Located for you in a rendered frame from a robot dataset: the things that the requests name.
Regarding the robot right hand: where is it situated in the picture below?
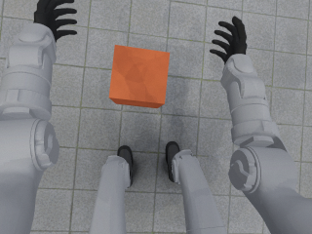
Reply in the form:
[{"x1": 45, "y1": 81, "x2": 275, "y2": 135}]
[{"x1": 210, "y1": 16, "x2": 248, "y2": 64}]

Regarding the carton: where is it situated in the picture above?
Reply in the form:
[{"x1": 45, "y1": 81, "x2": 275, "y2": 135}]
[{"x1": 109, "y1": 45, "x2": 170, "y2": 108}]

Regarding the robot right upper arm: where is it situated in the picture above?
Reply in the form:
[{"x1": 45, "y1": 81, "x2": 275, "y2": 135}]
[{"x1": 228, "y1": 146, "x2": 312, "y2": 234}]

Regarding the robot left forearm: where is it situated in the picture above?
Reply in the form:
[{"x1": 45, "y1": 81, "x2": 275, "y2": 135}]
[{"x1": 0, "y1": 22, "x2": 57, "y2": 121}]

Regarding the robot left upper arm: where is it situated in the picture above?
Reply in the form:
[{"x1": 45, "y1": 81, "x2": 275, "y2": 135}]
[{"x1": 0, "y1": 118, "x2": 59, "y2": 234}]

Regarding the left robot thigh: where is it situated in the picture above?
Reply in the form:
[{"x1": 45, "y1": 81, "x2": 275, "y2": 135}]
[{"x1": 89, "y1": 160, "x2": 131, "y2": 234}]

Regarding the robot left hand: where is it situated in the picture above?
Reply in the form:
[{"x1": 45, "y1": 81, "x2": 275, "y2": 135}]
[{"x1": 33, "y1": 0, "x2": 77, "y2": 42}]

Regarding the robot left foot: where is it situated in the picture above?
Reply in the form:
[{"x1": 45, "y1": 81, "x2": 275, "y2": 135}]
[{"x1": 117, "y1": 145, "x2": 134, "y2": 188}]

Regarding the robot right forearm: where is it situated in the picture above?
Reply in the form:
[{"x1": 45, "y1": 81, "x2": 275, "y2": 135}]
[{"x1": 220, "y1": 54, "x2": 298, "y2": 178}]

